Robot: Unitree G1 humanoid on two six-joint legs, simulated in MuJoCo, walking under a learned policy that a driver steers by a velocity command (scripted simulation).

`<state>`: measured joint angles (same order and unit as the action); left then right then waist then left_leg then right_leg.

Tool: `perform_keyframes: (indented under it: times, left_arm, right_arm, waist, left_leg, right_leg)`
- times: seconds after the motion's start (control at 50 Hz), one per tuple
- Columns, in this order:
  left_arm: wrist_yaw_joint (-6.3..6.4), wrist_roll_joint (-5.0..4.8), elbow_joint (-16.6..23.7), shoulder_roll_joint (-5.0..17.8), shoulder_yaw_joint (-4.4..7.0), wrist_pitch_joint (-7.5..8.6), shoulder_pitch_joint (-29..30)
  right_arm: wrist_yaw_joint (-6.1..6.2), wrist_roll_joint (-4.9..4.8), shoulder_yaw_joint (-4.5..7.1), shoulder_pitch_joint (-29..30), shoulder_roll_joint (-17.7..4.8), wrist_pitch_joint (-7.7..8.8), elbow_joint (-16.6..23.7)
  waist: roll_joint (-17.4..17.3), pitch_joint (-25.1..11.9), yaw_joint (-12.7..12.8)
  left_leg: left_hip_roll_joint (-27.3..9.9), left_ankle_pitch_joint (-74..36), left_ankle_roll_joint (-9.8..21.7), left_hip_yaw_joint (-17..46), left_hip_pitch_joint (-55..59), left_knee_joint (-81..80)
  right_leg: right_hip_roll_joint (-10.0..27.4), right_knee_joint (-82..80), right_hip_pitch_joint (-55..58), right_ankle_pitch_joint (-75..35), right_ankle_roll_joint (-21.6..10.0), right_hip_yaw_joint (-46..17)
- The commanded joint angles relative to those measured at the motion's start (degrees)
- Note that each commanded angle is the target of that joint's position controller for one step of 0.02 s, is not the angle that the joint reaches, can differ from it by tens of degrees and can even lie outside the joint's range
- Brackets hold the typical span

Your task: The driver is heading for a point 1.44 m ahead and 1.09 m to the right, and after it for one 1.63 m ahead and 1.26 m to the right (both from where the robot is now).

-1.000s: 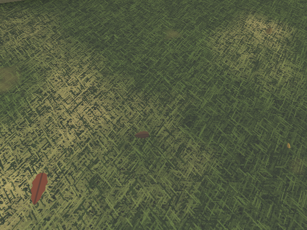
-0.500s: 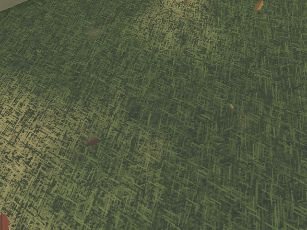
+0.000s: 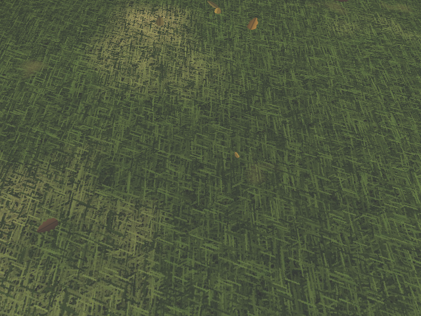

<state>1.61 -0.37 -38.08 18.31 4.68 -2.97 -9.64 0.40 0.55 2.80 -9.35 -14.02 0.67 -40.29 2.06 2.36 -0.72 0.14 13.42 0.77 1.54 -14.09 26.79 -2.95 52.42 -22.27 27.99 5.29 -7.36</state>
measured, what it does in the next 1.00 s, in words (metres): steps on the spot, turning right: right foot, then right foot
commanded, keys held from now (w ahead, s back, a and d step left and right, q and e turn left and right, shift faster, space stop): no key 0.18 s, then e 0.74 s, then w+e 0.08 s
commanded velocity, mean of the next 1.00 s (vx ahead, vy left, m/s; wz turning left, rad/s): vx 0.01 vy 0.00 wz -0.39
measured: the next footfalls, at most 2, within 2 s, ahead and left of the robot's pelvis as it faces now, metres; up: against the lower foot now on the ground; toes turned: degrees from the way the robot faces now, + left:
right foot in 0.10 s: +0.02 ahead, -0.15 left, +0.00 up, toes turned +4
right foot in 0.74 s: -0.01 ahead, -0.15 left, +0.00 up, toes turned -18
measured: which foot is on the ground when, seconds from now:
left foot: down 0.00-0.74, up 0.76-1.00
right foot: up 0.00-0.08, down 0.10-0.48, up 0.50-0.72, down 0.74-1.00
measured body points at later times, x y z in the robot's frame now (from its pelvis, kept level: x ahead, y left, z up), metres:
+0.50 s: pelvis -0.01 -0.01 -0.01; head +0.01 -0.01 +0.44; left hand +0.16 +0.25 -0.11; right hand +0.10 -0.31 -0.10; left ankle +0.01 +0.12 -0.74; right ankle -0.02 -0.15 -0.74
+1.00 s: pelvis -0.03 -0.05 +0.00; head -0.01 -0.09 +0.45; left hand +0.21 +0.15 -0.07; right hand +0.01 -0.38 -0.11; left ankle +0.04 +0.09 -0.67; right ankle -0.05 -0.14 -0.74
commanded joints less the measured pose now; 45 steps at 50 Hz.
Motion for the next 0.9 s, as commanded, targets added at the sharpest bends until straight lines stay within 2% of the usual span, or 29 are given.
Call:
perform_keyframes:
  times: [0.02,0.06,0.1,0.12,0.14,0.16,0.18,0.24,0.3,0.36,0.42,0.46,0.48,0.5,0.52,0.54,0.56,0.6,0.64,0.68,0.7,0.72,0.74,0.76,0.78,0.8,0.84,0.86,0.9]
  left_arm:
    - [-0.29,-0.1,3.5,0.4,-0.36,0.94,1.5]
    - [-0.51,-0.5,2.2,1.4,0.02,1.1,-0.4]
    - [-0.58,0.4,1.4,3.3,0.14,1.24,-1.7]
    - [-0.17,0.9,2.0,6.5,0.61,1.22,-2.3]
    - [-0.3,1.22,0.5,7.3,0.82,1.18,-0.9]
    - [-0.83,1.14,1.5,3.8,0.16,1.39,0.4]
    - [-0.95,1.6,1.0,2.3,-0.38,1.66,0.3]
    - [-0.62,0.61,1.2,5.8,0.35,2.43,0.5]
    - [-0.21,0.16,2.2,6.5,0.73,2.26,0.0]
    - [0.13,0.03,3.3,7.3,1.25,1.75,-0.6]
    - [0.35,-0.26,5.1,7.1,1.53,1.2,0.0]
    - [0.37,-0.57,6.5,5.8,1.41,0.98,1.1]
    - [0.44,-0.9,7.3,4.3,1.15,0.89,1.5]
    - [0.27,-0.89,8.1,3.6,1.18,0.82,1.0]
    - [-0.04,-0.29,8.2,5.4,2.02,0.78,1.2]
    - [-0.38,-0.63,7.5,5.8,2.55,0.53,0.0]
    - [-0.52,-1.2,6.6,4.6,2.29,-0.07,-1.8]
    - [-0.96,-0.94,6.7,2.6,1.45,-0.81,-1.0]
    - [-2.14,-0.9,8.1,1.5,0.8,-0.72,0.9]
    - [-2.98,-1.15,8.6,2.8,1.29,-0.69,0.1]
    - [-3.11,-1.11,7.9,3.0,1.64,-0.74,-2.4]
    - [-2.74,-0.97,6.8,3.9,2.27,-0.76,-5.3]
    - [-2.0,-0.71,6.6,7.4,3.47,-0.54,-7.5]
    - [-0.84,-0.23,8.9,15.3,4.78,0.08,-8.1]
    - [-1.8,2.31,9.7,14.8,4.24,1.87,-8.5]
    - [-2.21,2.55,9.1,13.1,3.47,3.15,-6.6]
    - [-1.42,0.17,8.8,9.1,2.18,3.51,-1.4]
    - [-0.91,-0.26,9.0,8.3,1.68,3.25,0.6]
    - [-0.12,0.26,9.0,7.3,1.13,2.97,0.8]
  right_arm:
    - [0.21,-0.17,1.95,2.9,-8.3,-0.07,3.6]
    - [0.14,-0.73,1.92,1.8,-9.1,-0.62,3.0]
    - [-0.13,-1.06,1.32,-1.1,-8.0,-0.04,1.9]
    - [-0.54,0.19,0.84,-1.8,-7.1,0.81,2.0]
    - [-0.79,0.77,0.32,-3.4,-5.0,1.42,2.0]
    - [-0.76,1.33,0.34,-0.1,-6.6,1.5,1.7]
    - [-0.77,1.04,0.56,1.6,-7.1,1.42,1.7]
    - [0.63,0.52,1.18,1.7,-7.9,0.54,2.1]
    - [1.64,0.28,1.63,1.2,-7.7,0.27,2.4]
    - [1.68,0.03,2.14,1.3,-7.5,0.19,3.3]
    - [1.13,0.02,2.93,-0.5,-8.2,0.3,3.7]
    - [0.87,0.19,3.81,-3.4,-10.0,0.17,3.4]
    - [0.9,0.49,4.32,-6.3,-11.7,-0.06,2.9]
    - [1.16,0.79,4.54,-6.1,-13.3,-0.19,3.0]
    - [1.65,1.01,3.95,-5.3,-12.2,0.06,4.0]
    - [2.11,1.01,3.51,-3.0,-11.3,0.21,5.0]
    - [2.33,0.55,3.57,1.0,-11.4,0.21,5.5]
    - [2.46,0.13,4.07,3.9,-12.9,0.05,5.7]
    - [2.34,-0.1,4.34,3.3,-13.3,-0.7,5.3]
    - [2.01,-1.17,4.58,1.9,-13.7,-1.11,4.7]
    - [1.8,-1.87,4.57,2.2,-13.6,-1.32,4.5]
    - [1.55,-2.26,4.24,0.9,-12.2,-1.42,3.7]
    - [1.04,-1.51,3.5,-2.6,-9.2,-1.52,2.6]
    - [0.63,1.91,1.95,-1.9,-5.5,-1.74,5.6]
    - [1.39,0.44,2.84,5.3,-8.8,-1.38,7.5]
    - [1.84,-1.1,3.38,6.8,-10.3,-1.46,7.4]
    - [2.74,-0.26,3.9,4.9,-10.7,-1.62,5.4]
    - [2.77,0.22,4.05,3.6,-10.8,-1.63,5.0]
    - [2.19,0.0,3.82,2.0,-9.5,-1.3,4.2]
  waist:
    - [-12.9,-6.1,-0.3]
    - [-12.8,-6.8,0.3]
    - [-10.1,-6.9,0.5]
    - [-4.4,-8.3,-0.6]
    - [5.5,-8.4,-3.6]
    - [3.9,-6.8,-1.0]
    - [2.5,-5.2,-0.4]
    - [3.9,-1.7,-0.5]
    - [5.2,-1.6,0.0]
    - [5.5,-2.3,0.5]
    - [3.2,-4.1,-0.1]
    - [-2.7,-5.1,-1.3]
    - [-9.0,-5.8,-2.3]
    - [-17.5,-5.8,-2.0]
    - [-16.2,-5.8,-2.2]
    - [-10.7,-5.4,-0.8]
    - [-9.0,-4.1,1.3]
    - [-10.4,-3.0,1.3]
    - [-11.8,-4.5,0.0]
    - [-11.8,-6.5,-0.1]
    - [-10.8,-7.3,1.3]
    - [-8.8,-7.8,2.1]
    - [0.4,-6.6,2.1]
    - [19.5,-5.4,0.0]
    - [13.6,-10.1,5.3]
    - [8.2,-7.3,4.1]
    - [4.1,-4.7,1.3]
    - [4.6,-4.9,0.1]
    - [5.0,-7.3,-0.5]
  left_leg:
    - [-10.4,-22.7,10.4,8.9,6.8,-5.2]
    - [-10.4,-22.7,10.2,9.4,7.1,-3.6]
    - [-9.4,-18.3,6.2,9.2,3.3,-3.3]
    - [-7.3,-13.2,2.9,6.6,-0.2,-0.8]
    - [-2.9,-3.2,-0.3,1.4,1.5,-2.1]
    - [-2.3,-1.9,-2.5,0.4,3.4,-0.8]
    - [-2.1,-2.4,-2.8,0.2,3.2,-0.4]
    - [-1.7,-3.7,-2.7,-1.4,2.3,2.4]
    - [-0.9,-2.7,-3.1,-2.8,0.9,5.3]
    - [-0.3,-2.1,-2.7,-3.1,0.1,7.1]
    - [-1.3,-3.6,-1.4,-3.1,3.2,6.1]
    - [-5.8,-4.9,1.2,-0.5,7.6,2.1]
    - [-12.1,-5.8,4.9,5.3,10.2,-2.9]
    - [-22.2,-12.4,11.8,15.1,10.6,-8.2]
    - [-28.0,-19.1,16.6,19.0,9.7,-9.6]
    - [-26.9,-20.3,16.2,15.7,7.7,-9.1]
    - [-23.3,-17.3,13.2,9.5,5.6,-8.7]
    - [-18.6,-16.2,9.6,0.7,2.6,-8.3]
    - [-16.8,-16.9,8.8,-4.0,2.1,-6.6]
    - [-18.5,-16.9,8.5,-4.1,4.4,-4.3]
    - [-18.6,-15.4,7.3,-5.1,3.8,-1.8]
    - [-17.5,-11.0,4.9,-6.9,1.3,2.4]
    - [-13.4,-1.3,0.6,-11.2,-6.1,13.0]
    - [-5.3,26.9,-5.4,-12.6,-24.0,33.4]
    - [-1.7,28.0,-5.2,-0.7,-25.5,43.2]
    - [-2.5,23.1,-4.1,1.4,-26.7,45.5]
    - [-3.9,13.2,-3.3,2.9,-27.0,42.7]
    - [-3.3,9.7,-3.7,2.7,-24.6,42.2]
    - [-1.8,6.1,-4.5,2.3,-21.7,41.6]
  right_leg:
    - [2.5,-11.8,2.9,-1.1,0.9,4.1]
    - [2.0,-23.6,8.1,-9.6,0.1,5.9]
    - [3.4,-33.8,16.8,-22.8,-2.6,3.4]
    - [8.8,-31.1,21.3,-34.6,-4.7,-1.8]
    - [9.4,-27.8,16.2,-28.4,-8.0,-2.3]
    - [8.2,-28.8,12.8,-21.4,-9.0,-2.2]
    - [7.7,-29.6,11.2,-18.0,-8.3,-2.2]
    - [8.1,-29.7,7.1,-21.9,-8.6,-5.0]
    - [9.2,-29.6,6.3,-24.2,-10.8,-9.3]
    - [9.4,-28.7,5.7,-25.5,-12.5,-12.8]
    - [7.3,-25.9,2.8,-25.0,-11.6,-12.4]
    - [4.1,-19.6,-2.7,-21.4,-8.5,-7.8]
    - [1.0,-11.8,-7.1,-16.7,-6.0,-2.5]
    - [-1.2,-1.3,-11.1,-0.1,-3.9,3.1]
    - [1.9,13.0,-14.3,10.4,-2.4,3.1]
    - [3.5,19.0,-14.1,9.0,-2.0,1.7]
    - [5.3,16.7,-12.7,5.5,-1.8,1.9]
    - [6.4,7.9,-7.8,-0.4,-1.5,5.7]
    - [6.0,-1.4,-1.8,-1.8,-2.2,8.8]
    - [5.2,-9.8,1.8,-5.5,-3.5,10.5]
    - [4.0,-16.2,5.7,-10.8,-4.7,12.2]
    - [2.0,-21.8,11.0,-14.8,-6.3,12.7]
    - [4.3,-28.0,17.6,-25.8,-8.9,5.7]
    - [20.7,-29.3,23.4,-48.5,-17.2,-19.0]
    - [25.4,-32.5,16.7,-43.1,-26.3,-26.1]
    - [22.8,-33.9,15.3,-35.2,-24.8,-21.4]
    - [17.7,-33.3,13.8,-27.9,-18.8,-15.4]
    - [16.1,-33.1,11.9,-30.4,-18.0,-13.2]
    - [14.3,-32.6,12.3,-33.9,-17.9,-11.3]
